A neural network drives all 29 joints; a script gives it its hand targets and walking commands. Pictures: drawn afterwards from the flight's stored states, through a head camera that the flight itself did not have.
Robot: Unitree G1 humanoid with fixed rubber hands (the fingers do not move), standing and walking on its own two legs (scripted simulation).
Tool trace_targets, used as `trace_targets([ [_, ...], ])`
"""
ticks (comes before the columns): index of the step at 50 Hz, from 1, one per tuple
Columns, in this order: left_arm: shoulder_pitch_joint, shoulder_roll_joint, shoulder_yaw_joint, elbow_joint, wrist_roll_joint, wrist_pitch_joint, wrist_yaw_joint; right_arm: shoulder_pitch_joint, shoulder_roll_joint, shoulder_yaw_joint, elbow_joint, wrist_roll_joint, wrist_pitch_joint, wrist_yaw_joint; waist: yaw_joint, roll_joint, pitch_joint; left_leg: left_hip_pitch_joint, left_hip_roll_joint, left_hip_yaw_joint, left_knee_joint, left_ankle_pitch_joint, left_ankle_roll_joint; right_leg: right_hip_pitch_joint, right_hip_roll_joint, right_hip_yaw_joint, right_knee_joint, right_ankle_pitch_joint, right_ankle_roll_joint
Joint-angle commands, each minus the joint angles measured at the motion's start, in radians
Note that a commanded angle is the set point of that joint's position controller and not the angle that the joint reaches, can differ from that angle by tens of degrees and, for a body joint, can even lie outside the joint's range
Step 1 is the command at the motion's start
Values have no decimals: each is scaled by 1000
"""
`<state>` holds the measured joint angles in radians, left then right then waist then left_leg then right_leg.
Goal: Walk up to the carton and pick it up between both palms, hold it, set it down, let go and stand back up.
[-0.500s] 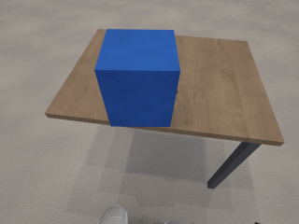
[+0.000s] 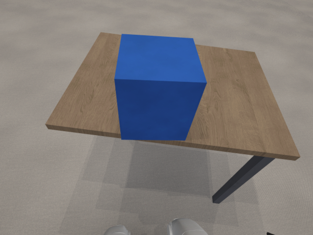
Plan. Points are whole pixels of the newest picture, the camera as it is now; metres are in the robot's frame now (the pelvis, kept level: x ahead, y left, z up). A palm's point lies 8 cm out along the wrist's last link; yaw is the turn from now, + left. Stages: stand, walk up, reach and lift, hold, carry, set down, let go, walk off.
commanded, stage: walk up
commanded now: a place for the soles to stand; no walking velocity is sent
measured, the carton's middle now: (155, 91) +0.49 +0.03 +0.07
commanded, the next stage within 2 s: none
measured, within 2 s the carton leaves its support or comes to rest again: neither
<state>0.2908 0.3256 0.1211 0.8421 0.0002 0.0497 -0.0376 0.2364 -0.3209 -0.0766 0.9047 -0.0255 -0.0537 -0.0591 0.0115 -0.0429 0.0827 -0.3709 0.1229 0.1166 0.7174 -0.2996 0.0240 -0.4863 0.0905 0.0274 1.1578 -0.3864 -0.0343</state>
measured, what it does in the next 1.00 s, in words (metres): steps on the spot: right foot, then left foot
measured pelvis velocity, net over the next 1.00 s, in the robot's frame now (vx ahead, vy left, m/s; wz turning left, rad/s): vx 0.05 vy -0.04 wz -0.05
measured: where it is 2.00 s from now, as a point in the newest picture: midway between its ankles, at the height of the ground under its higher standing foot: outside the picture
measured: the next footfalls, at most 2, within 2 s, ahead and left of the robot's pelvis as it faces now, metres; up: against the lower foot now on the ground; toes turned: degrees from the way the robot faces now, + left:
right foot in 0.16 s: +0.08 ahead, -0.13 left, +0.00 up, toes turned +1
left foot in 0.54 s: +0.10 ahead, +0.10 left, +0.00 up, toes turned +5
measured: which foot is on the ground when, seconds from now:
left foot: down 0.00-0.16, up 0.18-0.52, down 0.54-1.00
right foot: up 0.00-0.14, down 0.16-0.56, up 0.58-0.82, down 0.84-1.00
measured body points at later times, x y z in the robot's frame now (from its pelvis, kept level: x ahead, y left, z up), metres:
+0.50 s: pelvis +0.03 -0.03 -0.01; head +0.07 -0.03 +0.44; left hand +0.08 +0.26 -0.14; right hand +0.09 -0.34 -0.13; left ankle +0.05 +0.10 -0.70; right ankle +0.04 -0.13 -0.72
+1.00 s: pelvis +0.05 -0.04 -0.01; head +0.07 -0.03 +0.44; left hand +0.11 +0.25 -0.14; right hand +0.11 -0.34 -0.13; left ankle +0.06 +0.10 -0.71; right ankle +0.05 -0.14 -0.72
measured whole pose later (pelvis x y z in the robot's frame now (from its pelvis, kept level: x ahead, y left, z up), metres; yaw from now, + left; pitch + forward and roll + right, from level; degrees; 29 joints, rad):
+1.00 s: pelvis +0.05 -0.04 -0.01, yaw -3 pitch -1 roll +0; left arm 0.29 0.33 0.05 0.93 0.00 -0.03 0.00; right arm 0.23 -0.32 -0.08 0.93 -0.01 -0.03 -0.03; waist 0.01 -0.02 0.04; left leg -0.37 0.10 0.11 0.81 -0.46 -0.01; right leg -0.36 0.05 0.02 0.79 -0.41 -0.04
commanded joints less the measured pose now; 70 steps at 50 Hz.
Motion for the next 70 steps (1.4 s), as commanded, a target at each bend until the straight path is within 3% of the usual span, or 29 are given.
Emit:
trace_targets([
  [1, 93, 228, 36, -30, 36, -22, -4, 15, -349, -81, -87, -8, -23, -8, -21, 196, -33, 111, 250, -231, -370, -349, 179, -108, -95, 54, -170, -85, 44],
  [4, 143, 229, 46, -17, 37, -30, -8, -56, -360, -81, -92, -22, -21, 4, 31, 238, -76, 38, 243, -175, -272, -253, 157, 95, -140, -7, -413, -145, 7],
  [6, 258, 252, 66, 49, 42, -51, 3, -65, -321, -70, -80, -27, 4, 2, 82, 71, -91, -175, 168, -116, -7, -314, 109, 363, -82, 4, -597, -37, 7],
  [7, 236, 293, 76, 44, 45, -65, 18, -22, -253, -51, -80, -25, 21, 10, 77, -136, -20, -268, 42, -7, 241, -409, 45, 312, -118, 182, -752, -199, -7],
  [8, 100, 339, 61, -27, 58, -74, 29, -25, -210, -38, -99, -4, 38, 12, 15, -236, 26, -399, -87, -29, 394, -367, -19, 150, -295, 633, -894, -380, -86],
  [9, 27, 396, 82, -58, 47, -66, 34, -54, -269, -59, -81, 10, 42, 4, 36, -115, 61, -297, -65, -142, 415, -274, -27, -2, -347, 720, -1024, -546, -127],
  [11, -59, 356, 61, -37, 39, -78, 46, -44, -291, -56, -41, 22, 41, 9, -5, -46, 138, -289, -40, -165, 447, -127, -11, 7, -307, 654, -1039, -441, -5],
  [13, -14, 301, 33, -19, 34, -91, 57, -37, -274, -59, -6, 26, 43, 22, 2, -85, 65, -261, -17, -130, 367, -81, -21, 140, -219, 512, -927, -166, 1],
  [16, 53, 304, 22, 0, 29, -113, 64, -66, -266, -57, -51, 13, 34, 27, 14, 23, -76, -213, -31, -155, 280, -166, -21, 306, -280, 526, -782, 217, -96],
  [23, 41, 307, -1, -22, 30, -118, 75, -40, -209, -51, -66, 18, -5, 18, -18, -40, -135, -68, -59, -110, 64, -155, 6, 305, -316, 409, -594, 792, -186],
  [25, -40, 279, -17, -38, 13, -109, 70, 63, -209, -60, -29, 21, -18, 16, -86, 14, -183, 221, -77, -65, -197, 95, 30, 147, -231, 251, -496, 726, -126],
  [26, -52, 223, -35, -37, -1, -110, 65, 114, -255, -74, 3, 0, -26, 9, -103, 26, -227, 393, 10, -175, -201, 176, 76, 10, -177, 202, -398, 644, -58],
  [27, -41, 165, -45, -34, -2, -106, 62, 133, -318, -85, -1, -8, -32, 7, -98, 249, -235, 487, 193, -415, -287, 215, 124, -167, -67, 91, -205, 319, -3],
  [28, 13, 166, -46, -8, 8, -89, 70, 63, -342, -81, -17, 12, -31, 13, -43, 257, -175, 362, 325, -475, -330, 252, 157, -121, -40, 60, -185, -146, 23],
  [29, -8, 249, -29, -4, 21, -72, 73, -10, -353, -82, -33, 10, -26, 18, -51, 208, -158, 244, 346, -479, -347, 75, 207, -69, -82, 77, -137, -213, 32],
  [35, 58, 246, -6, 23, 27, -64, 41, -68, -313, -55, -57, -9, -18, 15, -19, 190, -61, 108, 240, -308, -302, -169, 199, -76, -95, 23, -165, -141, 33],
  [38, 2, 250, -2, 13, 28, -78, 43, -35, -316, -57, -69, -6, -13, 23, -55, 228, -80, 114, 218, -274, -249, -12, 180, -8, -112, -16, -350, -126, 22],
  [40, 101, 219, -4, 46, 29, -95, 46, -72, -321, -55, -70, -5, -3, 31, 1, 240, -131, 93, 169, -169, -132, 96, 132, 159, -101, -27, -561, 20, -5],
  [41, 65, 236, -8, 53, 37, -101, 52, -52, -291, -51, -58, -4, 2, 30, -13, 121, -138, 45, 118, -124, -3, 168, 96, 238, -101, 34, -673, 103, -19],
  [42, 66, 299, 15, 31, 50, -110, 61, -57, -256, -40, -69, 3, 6, 29, -2, -29, -96, -85, 47, -74, 183, 160, 41, 274, -205, 292, -710, 309, -50],
  [43, 39, 339, 17, 20, 37, -119, 67, -86, -184, -18, -85, 19, 15, 30, -10, -123, -50, -229, -71, -57, 189, -191, -14, 273, -340, 523, -769, 381, -120],
  [46, -27, 313, -14, 31, 28, -120, 66, -112, -236, -29, -61, 28, 17, 29, -18, -5, -6, -60, -49, -116, 188, -259, 8, 74, -351, 498, -756, 364, -214],
  [50, -90, 267, -32, 5, 23, -107, 63, -17, -254, -45, -24, 17, -7, 26, -69, -8, -181, 252, -34, -113, -62, 210, 35, 73, -216, 272, -563, 657, -99],
  [53, -91, 245, -33, 23, 21, -98, 61, -34, -312, -61, -21, 13, -13, 20, -46, 104, -146, 192, 197, -281, -149, 236, 163, 22, -115, 93, -375, 285, 2],
  [56, -46, 268, -30, 33, 20, -91, 66, -83, -319, -55, -42, 15, 0, 21, -32, 150, -120, 110, 240, -258, -142, 257, 191, 83, -112, 66, -357, 216, 5],
  [61, -20, 367, 3, 58, 33, -117, 59, -163, -229, -29, -88, 22, 29, 29, 16, -82, -43, -132, -73, -119, 170, -293, 5, 193, -328, 558, -762, 370, -152],
  [66, -128, 316, -17, 22, 32, -109, 69, -71, -237, -45, -34, 18, 12, 36, -30, -22, -77, 53, -61, -116, 69, -126, 21, 76, -304, 453, -709, 326, -164],
  [68, -186, 282, -28, 16, 21, -94, 58, 2, -251, -54, -13, 12, -1, 29, -79, 33, -64, 239, -49, -99, -99, 64, 34, -87, -209, 287, -620, 286, -88],
  [70, -144, 218, -38, 8, 17, -84, 50, 22, -367, -69, -12, 17, -24, 23, -55, 247, -92, 190, 262, -449, -344, -17, 155, -82, -69, 77, -288, 97, -2],
])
